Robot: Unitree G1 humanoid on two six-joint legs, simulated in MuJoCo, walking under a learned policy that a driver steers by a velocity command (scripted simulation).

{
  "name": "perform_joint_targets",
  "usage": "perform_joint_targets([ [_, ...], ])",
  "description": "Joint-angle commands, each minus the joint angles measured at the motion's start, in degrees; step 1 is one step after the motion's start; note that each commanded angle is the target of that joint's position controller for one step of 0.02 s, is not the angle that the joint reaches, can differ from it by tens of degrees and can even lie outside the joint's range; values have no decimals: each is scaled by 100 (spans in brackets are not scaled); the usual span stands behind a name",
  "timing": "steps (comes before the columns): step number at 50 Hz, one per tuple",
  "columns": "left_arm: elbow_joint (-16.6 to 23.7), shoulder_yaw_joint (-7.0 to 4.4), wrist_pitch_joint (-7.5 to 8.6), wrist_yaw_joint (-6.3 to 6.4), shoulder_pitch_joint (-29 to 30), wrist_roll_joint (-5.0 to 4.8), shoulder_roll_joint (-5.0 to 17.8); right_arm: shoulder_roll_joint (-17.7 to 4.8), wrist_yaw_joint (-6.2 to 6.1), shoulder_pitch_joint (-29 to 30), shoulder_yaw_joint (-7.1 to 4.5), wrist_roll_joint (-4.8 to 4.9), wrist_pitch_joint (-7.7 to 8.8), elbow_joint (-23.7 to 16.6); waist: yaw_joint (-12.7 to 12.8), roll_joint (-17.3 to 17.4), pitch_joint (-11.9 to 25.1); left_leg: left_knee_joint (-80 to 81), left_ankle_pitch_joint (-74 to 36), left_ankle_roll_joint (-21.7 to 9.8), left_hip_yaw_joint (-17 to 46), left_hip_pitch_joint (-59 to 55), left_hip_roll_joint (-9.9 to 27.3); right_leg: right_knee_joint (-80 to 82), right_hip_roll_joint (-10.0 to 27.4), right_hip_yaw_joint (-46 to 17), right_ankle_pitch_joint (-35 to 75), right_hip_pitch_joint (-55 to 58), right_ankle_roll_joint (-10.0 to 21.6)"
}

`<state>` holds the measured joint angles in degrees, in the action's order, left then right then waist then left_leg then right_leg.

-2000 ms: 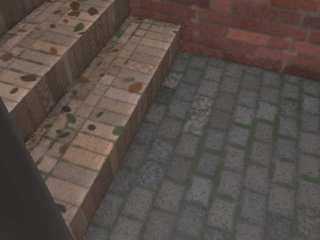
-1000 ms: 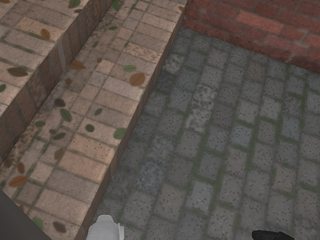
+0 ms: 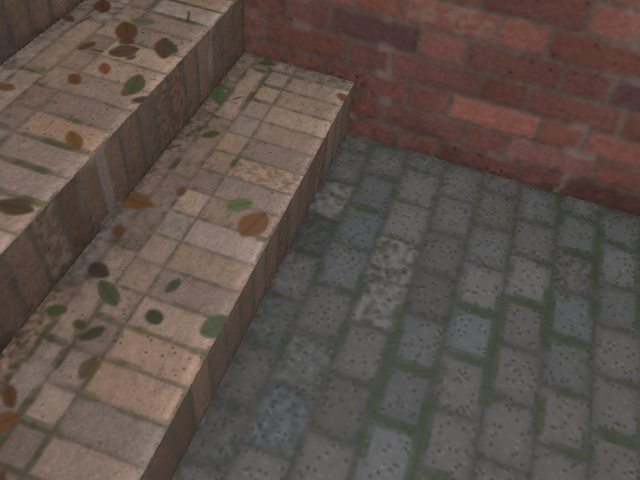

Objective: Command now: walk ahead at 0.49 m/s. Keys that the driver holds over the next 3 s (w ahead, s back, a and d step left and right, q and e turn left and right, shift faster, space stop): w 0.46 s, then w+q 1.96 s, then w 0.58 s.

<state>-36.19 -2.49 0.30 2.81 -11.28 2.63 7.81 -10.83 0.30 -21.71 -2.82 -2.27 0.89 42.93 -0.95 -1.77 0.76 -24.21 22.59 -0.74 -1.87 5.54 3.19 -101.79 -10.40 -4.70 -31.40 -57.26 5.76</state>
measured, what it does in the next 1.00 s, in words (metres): climbs: right foot 0.17 m higher, then left foot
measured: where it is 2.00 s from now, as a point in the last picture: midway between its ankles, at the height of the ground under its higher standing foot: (280, 225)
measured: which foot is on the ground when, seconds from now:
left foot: down 0.00-0.28, up 0.30-0.84, down 0.86-1.00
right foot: up 0.00-0.22, down 0.24-0.84, up 0.86-1.00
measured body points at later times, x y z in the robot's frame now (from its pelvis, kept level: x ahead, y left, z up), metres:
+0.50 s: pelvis +0.20 -0.08 +0.14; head +0.20 -0.08 +0.59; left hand +0.25 +0.17 +0.01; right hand +0.35 -0.31 +0.04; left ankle +0.23 +0.09 -0.41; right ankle +0.20 -0.11 -0.57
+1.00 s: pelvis +0.46 -0.08 +0.17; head +0.48 -0.08 +0.62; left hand +0.52 +0.19 +0.06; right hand +0.57 -0.34 +0.04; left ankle +0.43 -0.05 -0.57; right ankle +0.43 -0.22 -0.48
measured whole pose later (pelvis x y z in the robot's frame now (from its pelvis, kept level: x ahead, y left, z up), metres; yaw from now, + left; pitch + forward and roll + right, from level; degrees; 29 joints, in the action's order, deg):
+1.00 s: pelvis +0.46 -0.08 +0.17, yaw +13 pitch +2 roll +1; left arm -42.0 -3.0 5.3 0.0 -14.9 2.4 12.2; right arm -14.9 -0.8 -19.9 -5.3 -0.9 1.7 45.3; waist -0.5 -0.7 -0.1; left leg -21.7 13.0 -7.9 -0.9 10.6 -8.3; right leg -68.4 2.1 -0.6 -14.8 -29.0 -0.2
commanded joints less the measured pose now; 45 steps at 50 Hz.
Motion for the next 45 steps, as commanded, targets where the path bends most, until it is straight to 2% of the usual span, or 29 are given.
perform_joint_targets([
  [1, 1051, 88, 326, 129, 467, 71, -2, -1840, -102, -543, -477, 172, 288, -106, 389, 3040, -643, 1684, -538, -1927, 3368, -1411, 3383, -3210, 908, 27, -248, -3864, -286],
  [2, 1384, 18, 234, 16, 1587, 117, 431, -1298, -348, 89, -358, 422, 302, -210, 317, 2630, -1164, 2921, 2800, -2032, 3998, -1033, 3363, -2984, 1701, -361, 55, -4300, -455],
  [3, 1388, -2, 214, -147, 2514, 194, 623, -589, -449, -260, -104, 333, 304, 88, -155, 1047, -1660, 2839, 2836, -1912, 3242, -1116, 2562, -2807, 1637, 2, -2, -4568, -463],
  [4, 1571, 167, 225, -412, 3173, 41, 237, -646, -492, -831, -107, 313, 227, 333, -438, 290, -2471, 2766, 1354, -1713, 2717, -954, 2147, -1580, 1712, 490, -250, -4785, -468],
  [5, 1740, 285, 199, -610, 3298, -87, -13, -627, -583, -1042, -148, 273, 196, 466, -396, 59, -2418, 2649, -71, -1420, 2162, -755, 1860, -493, 1893, 687, -360, -4122, -327],
  [6, 1679, 362, 143, -692, 3116, -160, -242, -597, -572, -996, -184, 205, 187, 500, -310, -46, -1991, 2670, -731, -1177, 1529, -446, 1589, 373, 1953, 667, -374, -3025, -124],
  [7, 1404, 372, 21, -680, 2451, -157, -270, -642, -467, -804, -213, 173, 224, 395, -231, 93, -1456, 2790, -2321, -987, 718, -161, 1302, 1038, 1826, 1289, -41, -1643, 20],
  [9, 1061, 362, -91, -580, 1567, -208, -401, -711, -268, -557, -213, 178, 333, 478, 66, 695, -433, 2310, -6051, -838, -315, 324, 881, 1884, 1378, 1926, -181, 962, 444],
  [11, 586, 160, -169, -408, 521, -271, -131, -1080, -119, -751, -291, 264, 422, 518, 410, 1253, 652, 730, -10309, -897, -233, -156, 1144, 2150, 659, 2027, -394, 2415, 576],
  [12, 486, 43, -148, -351, 13, -191, 230, -1261, -16, -644, -341, 311, 520, 448, 669, 1459, 1190, -405, -11038, -910, -133, -448, 1192, 2820, 430, 1752, -627, 2970, 674],
  [13, 415, -66, -114, -304, -653, -66, 577, -1327, 111, -377, -374, 443, 616, 369, 1114, 1472, 1708, -1800, -10672, -794, -123, -172, 1145, 3843, 637, 982, -237, 4057, 844],
  [14, 176, -219, -36, -283, -1086, -4, 1111, -1115, 265, -276, -308, 594, 729, 48, 1176, 199, 1962, -3638, -8321, -583, -39, 1601, 522, 5184, 1654, -1138, -1786, 5086, 1152],
  [15, 139, -425, -58, -358, -1156, -79, 1628, -904, 411, 421, -393, 345, 802, -232, 1284, -1175, 1966, -6382, -1687, -384, 268, 2757, -988, 7781, 2521, -4059, -2968, 4859, 1532],
  [16, 288, -430, 34, -403, -409, -144, 1429, -228, 345, 416, -313, 75, 814, -482, 731, -96, 1778, -8023, -1434, -475, 1817, 3680, -755, 8138, 2886, -4637, -3010, 4755, 1348],
  [17, 119, -359, 122, -408, -59, -147, 1141, -85, 214, 522, -227, 15, 700, -666, 368, 282, 1094, -8229, -1551, -580, 1382, 3984, -437, 8028, 2928, -4075, -3001, 4029, 1102],
  [18, -185, -312, 192, -406, -124, -126, 974, 106, 67, 702, -183, 41, 638, -750, 254, 353, 258, -8555, -1380, -659, 1105, 4277, -372, 8070, 2922, -3520, -2300, 3389, 1023],
  [19, -462, -209, 293, -400, -156, -100, 668, 252, -50, 585, -103, 62, 544, -783, -43, 570, -192, -8424, -1280, -685, 1182, 4459, -322, 7914, 2681, -2624, -1251, 2926, 799],
  [21, -812, -130, 454, -428, -262, -77, 441, 385, -140, 71, -7, 88, 296, -666, -390, 318, -467, -8520, -958, -648, 1142, 4659, -443, 7926, 2355, -1299, -135, 2668, 487],
  [23, -881, -106, 592, -419, -258, -139, 533, 95, -159, 188, -26, 123, 136, -620, -431, 259, -708, -7036, -1270, -467, 1109, 4540, -381, 8408, 2099, -403, 326, 2515, 327],
  [26, -967, -117, 780, -379, -471, -229, 777, -352, -68, 596, -191, 139, 120, -517, -209, 104, -516, -5124, -2503, -269, 757, 4086, -382, 8881, 1876, 564, 2470, 3152, -143],
  [28, -999, -178, 763, -313, -677, -305, 974, -253, 44, 1015, -169, 265, 176, -437, 6, -78, -138, -4175, -2649, -187, 369, 3921, -456, 8903, 1785, 1132, 4062, 3981, -304],
  [29, -1008, -168, 769, -281, -899, -297, 940, -187, 106, 1215, -145, 243, 207, -419, 140, -166, -52, -3696, -2762, -186, 200, 3809, -374, 8872, 1827, 1203, 4768, 4350, -337],
  [33, -1060, -192, 683, -185, -1383, -265, 864, -42, 238, 1984, -53, 251, 171, -481, 598, -381, -145, -1848, -2728, -173, -369, 3471, -353, 9262, 1890, 1425, 5241, 5635, -416],
  [36, -1179, -163, 654, -45, -1506, -246, 907, -162, 232, 1911, -55, 200, 86, -480, 472, -567, -117, -1021, -2087, -396, -697, 2945, -625, 8943, 2055, 1616, 7605, 6596, -451],
  [40, -1179, -303, 473, 225, -1614, -154, 1357, -563, 142, 1003, -182, 147, -3, -310, 85, -757, 240, -673, -1068, -742, -859, 2393, -987, 7441, 2445, 1704, 9997, 7471, -506],
  [42, -992, -382, 371, 181, -1247, -137, 1519, -898, 55, 84, -378, 116, 32, -154, -530, -465, 546, 121, -817, -1095, -398, 870, -913, 5721, 2398, 1694, 8970, 6516, -417],
  [43, -730, -372, 398, 99, -788, -222, 1462, -1041, -7, -475, -462, 53, 28, -81, -959, 78, 824, 291, -619, -1426, 619, -572, -95, 4098, 1957, 1676, 6041, 4948, -342],
  [44, -279, -206, 459, -31, -469, -174, 583, -1375, -36, -170, -502, -26, 46, -128, -391, 1147, 493, 101, -773, -2085, 2973, -1888, 1247, 2544, 866, 1260, 416, 2035, -474],
  [45, -114, -199, 547, -147, -170, -52, 772, -1325, -35, -193, -510, 168, 64, -84, -496, 699, 341, 823, -92, -2675, 4133, -1752, 1538, 1810, 833, 225, 614, 839, -521],
])
Next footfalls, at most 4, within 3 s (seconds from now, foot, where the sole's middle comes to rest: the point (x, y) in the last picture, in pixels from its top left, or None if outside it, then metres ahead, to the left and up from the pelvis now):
0.24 right None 0.24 -0.12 -0.61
0.86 left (326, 466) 0.47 -0.04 -0.61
1.28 right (375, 296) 0.85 -0.15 -0.61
1.86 left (198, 229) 0.87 0.23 -0.44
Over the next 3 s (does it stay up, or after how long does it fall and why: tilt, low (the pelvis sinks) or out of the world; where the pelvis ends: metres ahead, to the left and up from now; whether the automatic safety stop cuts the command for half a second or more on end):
stays up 1.19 0.65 0.56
